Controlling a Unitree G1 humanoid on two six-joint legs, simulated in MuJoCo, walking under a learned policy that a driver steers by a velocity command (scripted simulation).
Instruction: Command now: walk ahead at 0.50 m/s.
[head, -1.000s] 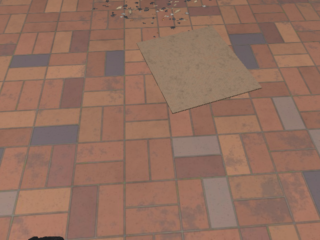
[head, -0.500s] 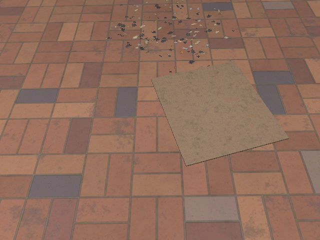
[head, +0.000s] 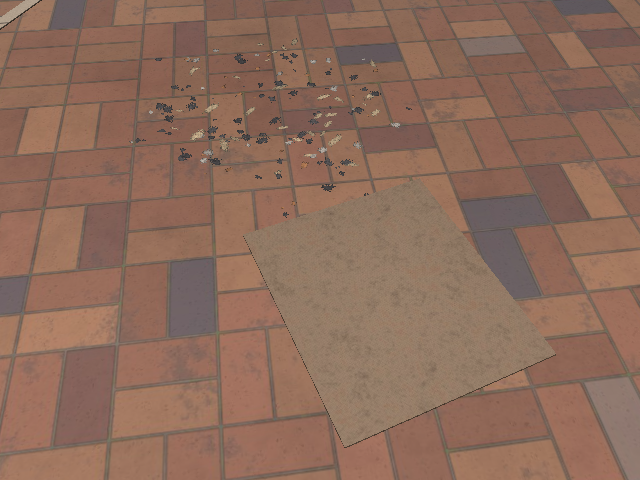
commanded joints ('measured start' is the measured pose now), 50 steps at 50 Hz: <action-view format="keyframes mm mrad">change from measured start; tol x32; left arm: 1 -112 41 3 -84 -7 -21 -13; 11 338 209 69 6 8 -21 -13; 50 22 100 28 -26 14 53 51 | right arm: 1 14 -184 -42 -34 10 -5 -9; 50 -195 -197 -87 -279 3 98 -45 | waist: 1 -13 95 40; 11 191 -197 -412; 28 138 17 90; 37 50 298 -457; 50 80 137 -173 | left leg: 1 -45 258 -114 -88 207 145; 8 86 270 -85 244 607 75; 12 -708 81 -178 1086 -330 -14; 25 -602 178 -91 552 287 -53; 34 -305 14 62 341 122 50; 37 432 468 -751 275 819 429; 50 -245 182 -375 117 232 184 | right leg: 1 59 33 -36 -116 94 -1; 8 365 114 -86 -241 -63 -104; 11 1061 -291 672 -382 -339 -334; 17 505 -130 110 -562 -119 -204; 27 617 -119 -189 -604 91 -173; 33 754 -134 -255 -255 757 -115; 35 606 -55 -270 138 550 -37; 37 40 217 -41 765 -757 59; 50 181 110 45 179 -283 85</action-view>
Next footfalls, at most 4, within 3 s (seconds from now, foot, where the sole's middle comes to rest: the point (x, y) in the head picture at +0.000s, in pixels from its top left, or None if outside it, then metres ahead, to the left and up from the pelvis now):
0.18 right None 0.28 -0.15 -0.78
0.70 left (261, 455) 0.55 0.10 -0.78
1.18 right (347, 399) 0.66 -0.09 -0.78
1.58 left None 0.46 0.11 -0.78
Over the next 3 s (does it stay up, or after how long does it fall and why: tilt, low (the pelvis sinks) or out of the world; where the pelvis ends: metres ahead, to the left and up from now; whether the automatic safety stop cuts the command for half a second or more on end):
stays up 0.72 0.17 -0.01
